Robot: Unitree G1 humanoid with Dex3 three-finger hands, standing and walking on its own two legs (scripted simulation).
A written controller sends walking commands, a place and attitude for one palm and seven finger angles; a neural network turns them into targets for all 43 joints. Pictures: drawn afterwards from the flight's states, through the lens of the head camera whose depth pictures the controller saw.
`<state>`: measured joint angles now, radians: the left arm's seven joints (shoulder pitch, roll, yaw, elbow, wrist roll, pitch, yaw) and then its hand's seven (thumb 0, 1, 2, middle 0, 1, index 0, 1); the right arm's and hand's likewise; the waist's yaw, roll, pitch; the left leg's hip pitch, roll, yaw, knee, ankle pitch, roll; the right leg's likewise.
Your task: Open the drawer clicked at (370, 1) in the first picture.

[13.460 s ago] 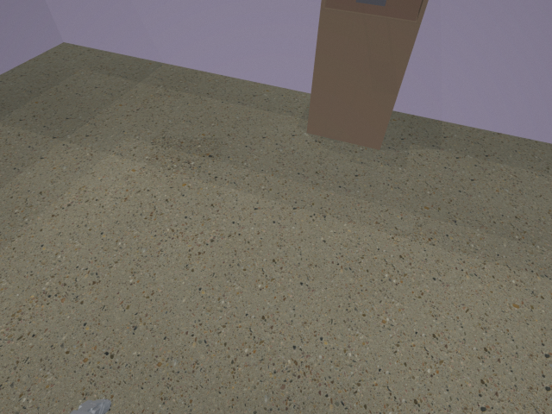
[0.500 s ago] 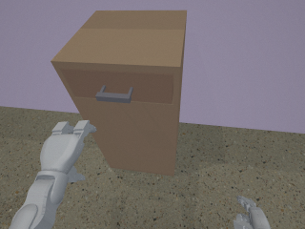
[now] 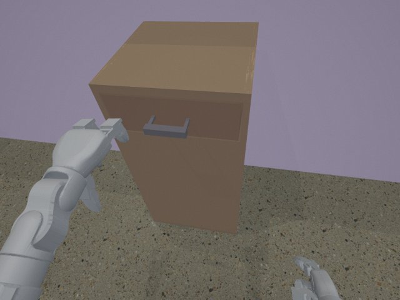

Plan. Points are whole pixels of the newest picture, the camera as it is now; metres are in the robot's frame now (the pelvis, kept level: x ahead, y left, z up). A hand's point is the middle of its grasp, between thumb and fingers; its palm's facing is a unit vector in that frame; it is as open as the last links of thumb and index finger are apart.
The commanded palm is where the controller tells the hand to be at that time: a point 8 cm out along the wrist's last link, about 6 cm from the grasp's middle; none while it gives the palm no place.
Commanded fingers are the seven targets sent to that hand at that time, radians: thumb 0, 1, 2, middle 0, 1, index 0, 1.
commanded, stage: raise the hand with hooked fingers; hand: left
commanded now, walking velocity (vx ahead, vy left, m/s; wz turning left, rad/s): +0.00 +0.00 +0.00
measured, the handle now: (167, 125) +0.55 +0.18 +0.01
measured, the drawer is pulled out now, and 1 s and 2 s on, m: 0.00 0.00 0.00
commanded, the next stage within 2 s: move the hooked fingers above the handle in 0.28 s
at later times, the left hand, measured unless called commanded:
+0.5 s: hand (109, 175) +0.30 +0.22 +0.11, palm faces +0.00 -0.06 -1.00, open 13.9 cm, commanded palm +0.29 +0.23 +0.17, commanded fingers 0.00 -0.50 0.30 -0.30 -1.20 -0.30 -1.20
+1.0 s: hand (128, 154) +0.37 +0.22 +0.09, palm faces -0.04 -0.05 -1.00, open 13.8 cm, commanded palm +0.36 +0.22 +0.15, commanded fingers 0.00 -0.50 0.30 -0.30 -1.20 -0.30 -1.20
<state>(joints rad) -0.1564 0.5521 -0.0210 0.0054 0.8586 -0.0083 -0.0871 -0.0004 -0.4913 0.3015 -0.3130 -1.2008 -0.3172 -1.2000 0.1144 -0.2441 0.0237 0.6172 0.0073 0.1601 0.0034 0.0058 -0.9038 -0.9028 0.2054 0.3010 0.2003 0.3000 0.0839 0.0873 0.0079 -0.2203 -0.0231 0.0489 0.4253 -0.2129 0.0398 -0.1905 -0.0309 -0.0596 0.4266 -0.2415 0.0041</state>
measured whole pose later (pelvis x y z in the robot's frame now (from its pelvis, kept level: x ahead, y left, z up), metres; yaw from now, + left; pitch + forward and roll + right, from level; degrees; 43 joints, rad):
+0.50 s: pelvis -0.01 -0.01 +0.00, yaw +0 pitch +0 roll +0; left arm -0.17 0.54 -0.05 0.09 0.87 -0.05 -0.04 0.00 -0.49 0.30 -0.31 -1.20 -0.32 -1.20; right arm 0.11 -0.26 0.01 0.64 0.02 0.14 -0.01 0.01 -0.91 -0.90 0.20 0.30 0.20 0.30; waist 0.08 0.09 0.01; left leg -0.23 -0.01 0.04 0.41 -0.18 0.02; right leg -0.21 -0.02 -0.07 0.43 -0.23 -0.01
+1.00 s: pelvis +0.00 -0.02 +0.00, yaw -1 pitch +5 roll +0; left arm -0.36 0.54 -0.05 0.35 0.91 -0.11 -0.01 0.00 -0.49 0.30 -0.31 -1.20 -0.32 -1.20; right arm 0.21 -0.28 -0.03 0.66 0.02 0.15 -0.03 0.01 -0.91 -0.90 0.20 0.30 0.20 0.30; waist 0.04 0.06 -0.02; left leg -0.33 0.00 0.05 0.47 -0.23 0.02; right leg -0.31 -0.01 -0.05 0.49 -0.27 -0.02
